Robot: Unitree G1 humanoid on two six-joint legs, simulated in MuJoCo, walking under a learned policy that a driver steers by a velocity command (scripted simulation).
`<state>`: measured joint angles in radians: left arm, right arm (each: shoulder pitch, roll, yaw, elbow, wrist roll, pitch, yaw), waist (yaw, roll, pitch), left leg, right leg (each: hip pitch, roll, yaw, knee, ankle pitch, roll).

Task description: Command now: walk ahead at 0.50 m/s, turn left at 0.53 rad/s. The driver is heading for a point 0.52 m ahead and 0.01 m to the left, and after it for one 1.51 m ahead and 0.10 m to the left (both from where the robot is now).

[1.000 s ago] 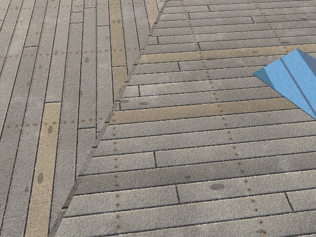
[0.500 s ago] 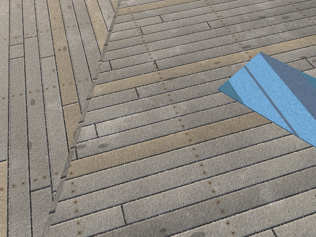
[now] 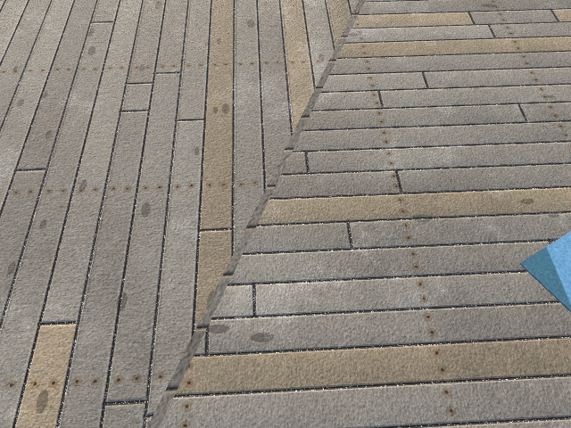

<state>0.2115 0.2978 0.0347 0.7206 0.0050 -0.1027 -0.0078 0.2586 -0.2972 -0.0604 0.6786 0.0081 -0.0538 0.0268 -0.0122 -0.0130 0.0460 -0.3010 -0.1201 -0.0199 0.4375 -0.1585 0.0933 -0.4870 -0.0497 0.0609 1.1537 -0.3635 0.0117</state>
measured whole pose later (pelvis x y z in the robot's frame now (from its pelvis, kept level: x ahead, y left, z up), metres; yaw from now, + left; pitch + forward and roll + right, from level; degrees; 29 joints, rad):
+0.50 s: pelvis +0.28 -0.05 +0.01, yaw +17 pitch +1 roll -1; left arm 0.28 0.26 0.05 0.76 0.01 -0.10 -0.01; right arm 0.27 -0.32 -0.07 0.67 0.02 -0.02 0.00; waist 0.03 0.05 0.01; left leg -0.55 0.03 -0.07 1.11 -0.32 0.01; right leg -0.21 0.02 -0.05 0.39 -0.19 -0.03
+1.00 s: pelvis +0.42 +0.03 +0.00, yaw +12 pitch +1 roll +1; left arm 0.21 0.30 0.06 0.81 -0.01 0.05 0.04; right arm 0.11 -0.24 -0.05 0.73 -0.02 -0.01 -0.01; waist 0.01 -0.03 0.05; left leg -0.34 0.02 0.10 0.44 -0.12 0.03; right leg -0.49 -0.06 0.01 0.97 -0.44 0.08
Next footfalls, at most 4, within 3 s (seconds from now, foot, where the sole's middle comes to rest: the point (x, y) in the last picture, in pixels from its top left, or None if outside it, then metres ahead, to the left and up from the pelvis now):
0.28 right None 0.35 -0.14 -0.77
0.74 left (225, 408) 0.50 0.16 -0.77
1.16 right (339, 406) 0.50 -0.10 -0.77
1.66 left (240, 396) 0.53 0.13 -0.77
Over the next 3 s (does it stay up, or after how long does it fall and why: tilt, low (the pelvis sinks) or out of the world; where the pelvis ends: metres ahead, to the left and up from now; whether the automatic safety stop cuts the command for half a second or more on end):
stays up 0.49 0.09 -0.01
